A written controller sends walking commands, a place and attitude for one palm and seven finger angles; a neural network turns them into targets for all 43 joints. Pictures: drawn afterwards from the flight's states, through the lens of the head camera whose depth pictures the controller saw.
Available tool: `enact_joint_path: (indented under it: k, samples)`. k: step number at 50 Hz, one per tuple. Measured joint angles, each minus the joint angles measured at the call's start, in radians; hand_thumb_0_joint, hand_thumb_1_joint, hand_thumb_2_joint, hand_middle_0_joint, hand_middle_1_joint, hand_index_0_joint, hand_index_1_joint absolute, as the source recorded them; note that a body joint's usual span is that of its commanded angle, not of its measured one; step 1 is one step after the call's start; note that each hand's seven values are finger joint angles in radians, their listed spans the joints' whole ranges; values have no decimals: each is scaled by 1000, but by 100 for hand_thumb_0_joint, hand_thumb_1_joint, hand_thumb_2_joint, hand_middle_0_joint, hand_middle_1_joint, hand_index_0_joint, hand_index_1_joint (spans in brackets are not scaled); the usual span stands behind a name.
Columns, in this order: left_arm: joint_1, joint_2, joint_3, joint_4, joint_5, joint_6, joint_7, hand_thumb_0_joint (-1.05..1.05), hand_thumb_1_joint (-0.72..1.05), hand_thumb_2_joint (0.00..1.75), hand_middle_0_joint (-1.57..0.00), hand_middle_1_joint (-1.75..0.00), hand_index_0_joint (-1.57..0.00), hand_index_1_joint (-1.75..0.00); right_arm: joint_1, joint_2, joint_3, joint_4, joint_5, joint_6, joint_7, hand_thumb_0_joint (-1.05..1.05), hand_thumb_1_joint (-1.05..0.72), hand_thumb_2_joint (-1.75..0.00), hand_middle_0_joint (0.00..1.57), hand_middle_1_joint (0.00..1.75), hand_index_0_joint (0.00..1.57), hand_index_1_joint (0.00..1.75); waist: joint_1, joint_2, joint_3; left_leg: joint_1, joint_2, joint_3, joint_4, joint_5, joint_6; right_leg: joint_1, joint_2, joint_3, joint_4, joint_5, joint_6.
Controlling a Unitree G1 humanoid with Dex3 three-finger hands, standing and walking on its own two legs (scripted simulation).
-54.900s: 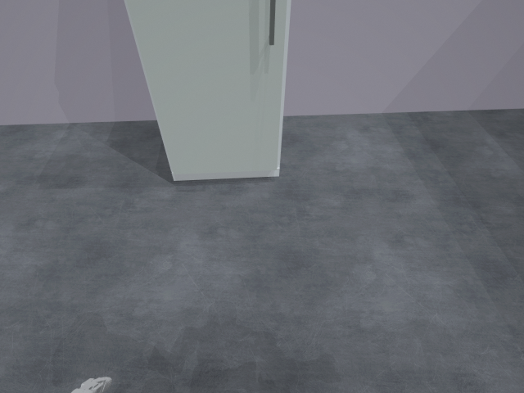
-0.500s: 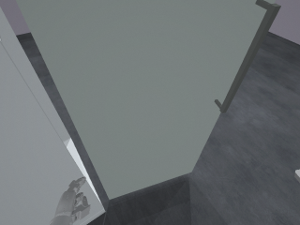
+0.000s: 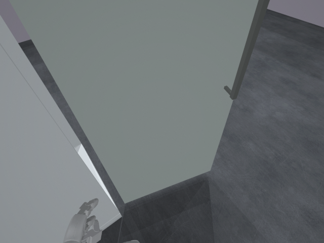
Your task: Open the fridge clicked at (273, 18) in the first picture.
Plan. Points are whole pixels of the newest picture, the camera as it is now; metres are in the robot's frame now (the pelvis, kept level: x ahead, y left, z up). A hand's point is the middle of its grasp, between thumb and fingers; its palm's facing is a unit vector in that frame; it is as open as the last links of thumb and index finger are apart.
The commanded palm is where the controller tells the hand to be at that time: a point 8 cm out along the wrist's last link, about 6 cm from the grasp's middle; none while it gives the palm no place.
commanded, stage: step back with the hand held close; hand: right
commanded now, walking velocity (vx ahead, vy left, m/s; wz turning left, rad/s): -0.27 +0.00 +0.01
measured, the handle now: (243, 47) +0.58 -0.20 +0.19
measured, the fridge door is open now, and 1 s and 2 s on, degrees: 106 106 106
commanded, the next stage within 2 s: stop stepping back and stand still in 0.58 s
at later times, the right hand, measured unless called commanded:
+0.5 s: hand out of the picture +0.13 -0.23 +0.20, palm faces +0.41 +0.79 -0.46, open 7.4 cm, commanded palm +0.07 -0.28 +0.19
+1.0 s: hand out of the picture +0.00 -0.28 +0.19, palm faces +0.51 +0.79 -0.33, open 7.4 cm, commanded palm -0.05 -0.31 +0.19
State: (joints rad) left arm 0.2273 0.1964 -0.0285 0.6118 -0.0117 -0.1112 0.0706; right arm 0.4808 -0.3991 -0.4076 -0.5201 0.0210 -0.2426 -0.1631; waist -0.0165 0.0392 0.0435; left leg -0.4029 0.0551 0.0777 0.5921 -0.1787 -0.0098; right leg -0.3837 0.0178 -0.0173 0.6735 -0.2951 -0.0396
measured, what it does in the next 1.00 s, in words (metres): walks backwards: left foot, then right foot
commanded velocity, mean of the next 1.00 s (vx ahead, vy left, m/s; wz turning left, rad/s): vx -0.17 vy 0.02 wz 0.01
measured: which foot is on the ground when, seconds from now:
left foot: down 0.00-0.04, up 0.06-0.12, down 0.14-0.64, up 0.66-0.82, down 0.84-1.00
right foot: down 0.00-0.38, up 0.40-0.60, down 0.62-0.84, up 0.86-1.00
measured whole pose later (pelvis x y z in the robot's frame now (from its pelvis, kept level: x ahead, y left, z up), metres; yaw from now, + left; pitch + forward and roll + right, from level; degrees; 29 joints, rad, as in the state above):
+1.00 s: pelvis -0.19 +0.00 +0.00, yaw -1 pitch -3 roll +1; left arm 0.28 0.18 -0.01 0.67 -0.01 -0.10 0.04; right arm 0.45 -0.41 -0.43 -0.49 0.04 -0.21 -0.15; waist 0.00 0.05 -0.03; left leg -0.31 0.01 0.05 0.66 -0.30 0.02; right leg -0.34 -0.01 0.01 0.83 -0.43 -0.02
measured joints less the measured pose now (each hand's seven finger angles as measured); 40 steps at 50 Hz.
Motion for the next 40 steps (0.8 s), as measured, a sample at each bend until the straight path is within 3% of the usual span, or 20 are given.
enact_joint_path:
  k: [6,10,11,14,18,20,23,25,28,31,33,37,40]
  samples:
    - [39,-5,23,-16,-5,-33,11,1,90,90,-20,-30,-20,-30,20,-55,-58,5,-20,-35,3,1,-88,-90,22,31,21,30,23,-11,-2,36,-37,-40,71,-78,0,-10,-7,26,-6,28,-10]
    - [40,-13,17,4,1,-63,4,1,90,90,-20,-30,-20,-29,19,-56,-90,9,-10,-64,8,1,-88,-90,21,31,21,30,-10,-12,-14,113,-52,-57,-28,-132,-19,-37,-25,22,-21,46,-1]
    - [27,-13,15,11,4,-67,2,1,90,90,-20,-30,-20,-29,6,-47,-85,11,-9,-68,10,1,-88,-90,21,30,21,30,-15,-21,2,120,-61,-54,-52,-101,-30,-34,-35,25,-30,57,5]
    - [-6,-20,10,14,6,-72,-8,1,90,90,-20,-30,-20,-30,-21,-32,-51,3,-3,-62,20,1,-89,-90,21,30,21,30,-25,-21,39,121,-69,-52,-73,-57,-15,-21,-44,25,-72,97,15]
    - [-34,-28,5,-12,1,-65,-14,1,90,90,-20,-30,-20,-30,7,-35,-25,-20,1,-57,41,1,-89,-90,21,30,21,30,-15,-41,51,113,-83,-30,-75,-34,0,-32,-64,38,-72,120,29]
    - [-37,-33,8,-22,-6,-55,-14,1,90,90,-20,-30,-20,-30,29,-49,-27,-32,5,-60,47,1,-89,-90,21,30,21,30,-9,-38,39,92,-84,-24,-59,-34,12,-64,-64,45,-19,25,30]
    - [-39,-31,20,-4,-1,-26,-19,1,90,90,-20,-30,-20,-30,42,-61,-25,-48,14,-42,38,1,-88,-90,22,31,21,30,-8,5,15,64,-49,-36,-36,-34,23,-119,-22,46,240,-143,45]
    - [-40,-27,21,7,5,-4,-17,1,90,90,-20,-30,-20,-30,37,-62,-34,-54,11,-32,30,1,-88,-90,22,31,22,30,-4,41,3,56,-20,-48,-45,-19,17,-106,-13,27,330,-201,48]
    - [-44,-14,21,2,13,10,-7,1,90,90,-20,-30,-20,-29,17,-61,-58,-46,-1,-24,16,1,-88,-90,22,31,22,30,11,75,1,27,17,-53,-54,11,3,-25,-29,12,201,-191,47]
    - [-39,15,36,-28,11,2,-2,1,90,90,-20,-30,-20,-29,13,-58,-69,-55,-4,-11,9,1,-88,-90,22,31,21,30,33,65,11,-25,38,-43,-16,21,-19,93,-63,-11,-96,-19,47]
    - [-50,3,55,-24,0,-11,-1,1,90,90,-20,-30,-20,-29,6,-71,-78,-50,-5,-15,9,1,-88,-90,22,31,21,30,25,95,49,-53,62,-71,43,17,-19,99,-39,-37,-121,56,75]
    - [-20,-35,58,-16,2,-65,-11,1,91,90,-20,-30,-20,-29,38,-62,-83,-42,9,-23,10,1,-88,-90,22,31,21,30,22,56,48,-76,-23,-81,313,-229,-12,55,-72,-20,-90,55,67]
    - [19,-47,45,-13,-9,-79,-31,1,90,90,-20,-30,-20,-29,70,-42,-75,-67,20,-18,11,1,-88,-90,21,31,21,30,5,17,26,35,-52,-32,184,-239,-6,27,-105,-11,-69,65,70]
